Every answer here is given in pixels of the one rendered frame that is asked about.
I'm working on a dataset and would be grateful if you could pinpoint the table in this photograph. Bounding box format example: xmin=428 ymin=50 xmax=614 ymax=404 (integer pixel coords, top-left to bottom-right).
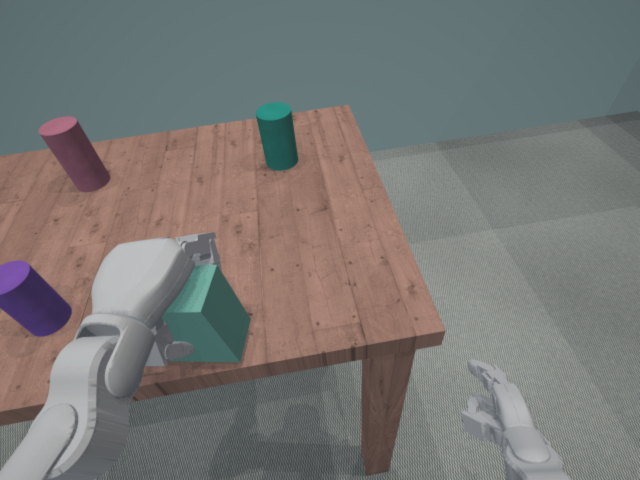
xmin=0 ymin=105 xmax=446 ymax=476

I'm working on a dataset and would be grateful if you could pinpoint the left robot forearm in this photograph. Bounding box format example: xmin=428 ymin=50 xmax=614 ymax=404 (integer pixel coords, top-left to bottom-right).
xmin=0 ymin=313 xmax=155 ymax=480

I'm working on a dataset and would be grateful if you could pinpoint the left robot hand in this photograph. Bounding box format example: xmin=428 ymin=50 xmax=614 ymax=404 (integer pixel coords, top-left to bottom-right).
xmin=91 ymin=232 xmax=222 ymax=367

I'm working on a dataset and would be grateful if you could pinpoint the right robot hand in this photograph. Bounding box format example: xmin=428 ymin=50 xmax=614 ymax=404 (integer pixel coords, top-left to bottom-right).
xmin=462 ymin=359 xmax=537 ymax=447

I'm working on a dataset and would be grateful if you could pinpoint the sponge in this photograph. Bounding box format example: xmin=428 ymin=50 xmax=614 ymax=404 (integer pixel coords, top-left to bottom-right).
xmin=162 ymin=265 xmax=251 ymax=362

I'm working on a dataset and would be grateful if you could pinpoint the right robot forearm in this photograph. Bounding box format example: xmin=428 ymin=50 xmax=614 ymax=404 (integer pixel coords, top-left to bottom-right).
xmin=501 ymin=426 xmax=572 ymax=480

